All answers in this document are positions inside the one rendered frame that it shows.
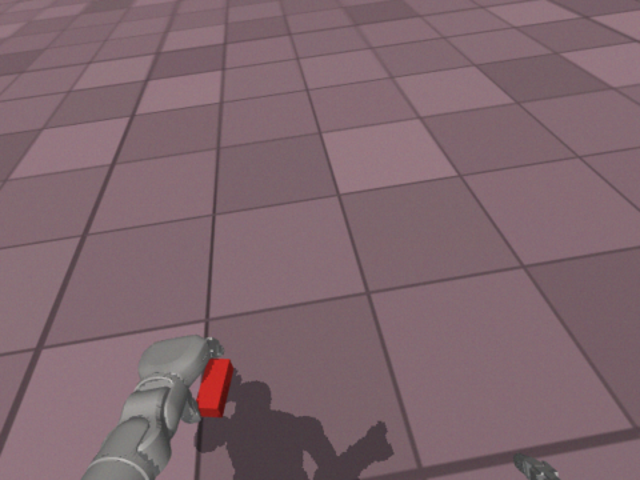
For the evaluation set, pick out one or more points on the small box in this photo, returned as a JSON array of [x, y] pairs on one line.
[[214, 387]]

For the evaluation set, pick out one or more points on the left robot arm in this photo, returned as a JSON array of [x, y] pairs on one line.
[[138, 447]]

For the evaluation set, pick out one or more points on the left robot hand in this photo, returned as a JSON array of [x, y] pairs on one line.
[[184, 357]]

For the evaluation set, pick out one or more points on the right robot hand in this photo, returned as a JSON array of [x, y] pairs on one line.
[[534, 469]]

